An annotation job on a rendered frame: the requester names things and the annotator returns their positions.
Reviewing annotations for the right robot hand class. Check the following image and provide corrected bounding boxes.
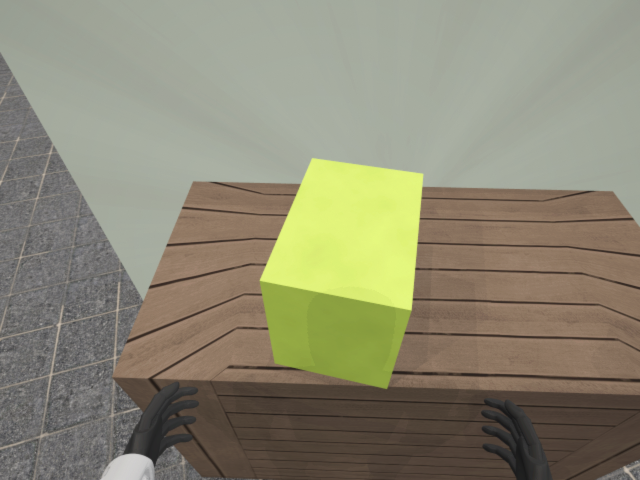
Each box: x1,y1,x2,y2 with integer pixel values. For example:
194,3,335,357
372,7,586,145
481,398,553,480

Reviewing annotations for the carton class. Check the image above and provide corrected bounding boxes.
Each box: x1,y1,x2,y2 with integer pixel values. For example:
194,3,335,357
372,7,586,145
260,158,423,389

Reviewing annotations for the left robot hand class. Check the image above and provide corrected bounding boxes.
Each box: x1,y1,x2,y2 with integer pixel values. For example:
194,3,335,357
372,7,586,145
123,382,199,467

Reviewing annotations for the pedestal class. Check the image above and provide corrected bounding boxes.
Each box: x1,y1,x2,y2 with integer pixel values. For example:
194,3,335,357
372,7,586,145
112,181,640,480

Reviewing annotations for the robot left forearm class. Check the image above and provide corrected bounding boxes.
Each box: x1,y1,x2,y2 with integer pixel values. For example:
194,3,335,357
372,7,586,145
100,454,155,480

